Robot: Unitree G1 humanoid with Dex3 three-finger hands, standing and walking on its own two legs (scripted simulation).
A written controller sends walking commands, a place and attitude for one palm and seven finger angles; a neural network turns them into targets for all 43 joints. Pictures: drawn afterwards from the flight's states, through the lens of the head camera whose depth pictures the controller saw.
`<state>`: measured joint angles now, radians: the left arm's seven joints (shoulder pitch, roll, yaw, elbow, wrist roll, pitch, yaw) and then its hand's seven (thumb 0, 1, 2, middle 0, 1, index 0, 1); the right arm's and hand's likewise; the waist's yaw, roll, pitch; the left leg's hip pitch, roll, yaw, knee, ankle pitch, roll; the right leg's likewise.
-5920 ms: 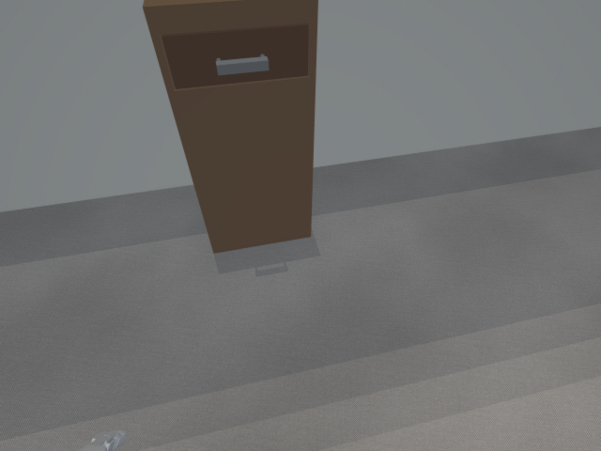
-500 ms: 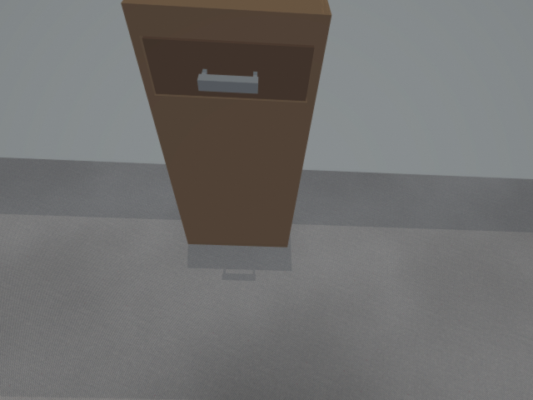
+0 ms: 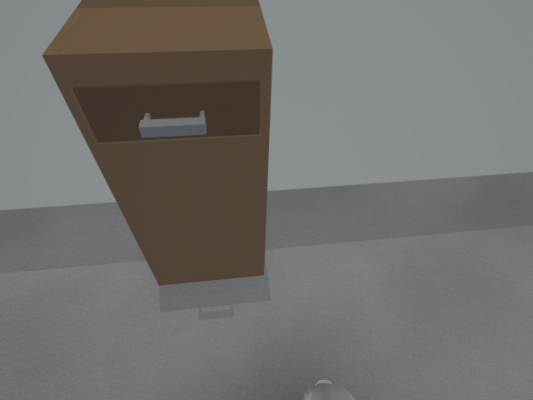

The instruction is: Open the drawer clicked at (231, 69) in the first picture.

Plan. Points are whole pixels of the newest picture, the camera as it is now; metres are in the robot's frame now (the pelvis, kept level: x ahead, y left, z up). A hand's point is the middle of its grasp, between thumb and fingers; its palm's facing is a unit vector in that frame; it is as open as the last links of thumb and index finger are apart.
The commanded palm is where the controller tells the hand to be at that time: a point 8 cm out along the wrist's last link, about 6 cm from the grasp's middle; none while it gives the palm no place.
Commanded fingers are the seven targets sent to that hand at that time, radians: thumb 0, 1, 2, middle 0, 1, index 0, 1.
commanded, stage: take the last steps up to it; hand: left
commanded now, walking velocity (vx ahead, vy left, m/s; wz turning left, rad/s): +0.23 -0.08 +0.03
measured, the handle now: (174, 121) +0.66 +0.20 +0.05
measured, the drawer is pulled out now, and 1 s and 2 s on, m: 0.00 0.00 0.00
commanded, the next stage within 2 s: come to a stop and stand still in 0.22 s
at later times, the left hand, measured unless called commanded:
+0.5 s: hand out of the picture +0.13 +0.10 -0.17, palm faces +0.09 -0.98 -0.16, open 7.3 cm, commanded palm none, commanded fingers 0.00 0.90 0.90 -0.20 -0.30 -0.20 -0.30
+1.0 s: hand out of the picture +0.11 +0.08 -0.16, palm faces +0.05 -0.96 -0.28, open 7.4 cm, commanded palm none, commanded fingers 0.00 0.90 0.90 -0.20 -0.30 -0.20 -0.30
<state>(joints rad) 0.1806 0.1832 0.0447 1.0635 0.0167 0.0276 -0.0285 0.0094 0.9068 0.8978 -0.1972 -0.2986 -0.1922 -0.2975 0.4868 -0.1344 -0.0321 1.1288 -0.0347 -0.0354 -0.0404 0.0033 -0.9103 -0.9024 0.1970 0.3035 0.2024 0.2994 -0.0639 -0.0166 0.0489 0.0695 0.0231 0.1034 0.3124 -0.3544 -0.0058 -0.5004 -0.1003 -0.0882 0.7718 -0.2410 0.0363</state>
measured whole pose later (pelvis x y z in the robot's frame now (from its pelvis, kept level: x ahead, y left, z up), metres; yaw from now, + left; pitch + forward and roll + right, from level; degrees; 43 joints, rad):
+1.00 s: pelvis +0.10 -0.11 +0.00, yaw +0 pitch -1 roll +3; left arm 0.29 0.15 0.02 1.06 0.02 0.01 0.04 0.01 0.91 0.90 -0.20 -0.30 -0.19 -0.30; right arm 0.19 -0.19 -0.06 1.07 -0.01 0.06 -0.02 0.00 -0.92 -0.90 0.20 0.30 0.20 0.30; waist 0.01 0.04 0.01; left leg -0.34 0.03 0.03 0.73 -0.37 0.00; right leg -0.21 0.00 -0.08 0.53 -0.31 -0.08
